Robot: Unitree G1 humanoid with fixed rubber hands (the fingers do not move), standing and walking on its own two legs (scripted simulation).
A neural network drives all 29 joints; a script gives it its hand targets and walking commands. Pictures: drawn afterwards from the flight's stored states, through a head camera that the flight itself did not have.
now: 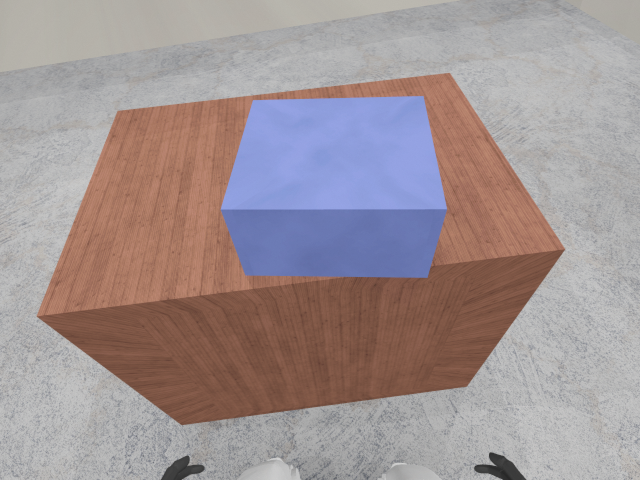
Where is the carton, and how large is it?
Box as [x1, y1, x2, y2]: [221, 96, 446, 277]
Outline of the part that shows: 423,96 253,100 221,206 222,214 245,275 427,277 446,211 446,206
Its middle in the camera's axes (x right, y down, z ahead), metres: +0.03 -0.10 +0.65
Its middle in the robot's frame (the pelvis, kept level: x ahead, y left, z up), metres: +0.56 +0.00 +0.02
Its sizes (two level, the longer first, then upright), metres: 0.296 0.266 0.158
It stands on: a pedestal, 0.68 m high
